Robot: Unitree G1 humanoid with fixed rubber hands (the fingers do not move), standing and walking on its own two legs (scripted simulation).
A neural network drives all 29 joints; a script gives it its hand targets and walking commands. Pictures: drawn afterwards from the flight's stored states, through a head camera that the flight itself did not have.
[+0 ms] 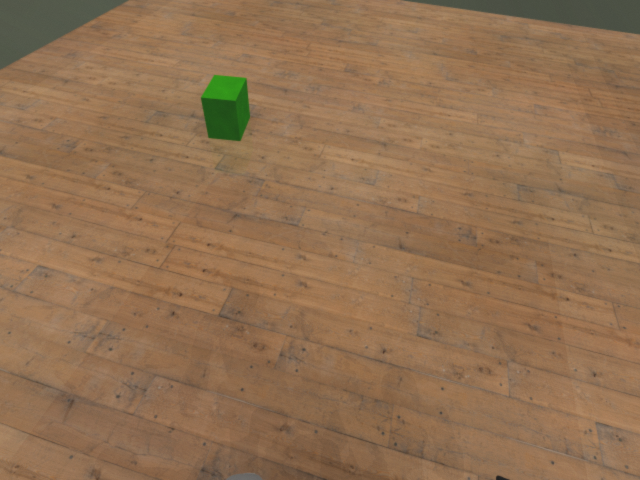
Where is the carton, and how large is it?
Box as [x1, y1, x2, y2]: [201, 75, 249, 140]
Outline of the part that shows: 214,75 201,96 208,136 214,138 240,140 249,117 246,79 241,77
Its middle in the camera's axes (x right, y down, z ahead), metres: -0.48 -0.69 +2.07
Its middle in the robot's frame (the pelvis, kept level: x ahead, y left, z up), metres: +1.96 +0.41 -0.64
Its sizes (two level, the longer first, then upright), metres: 0.241 0.173 0.233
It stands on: the floor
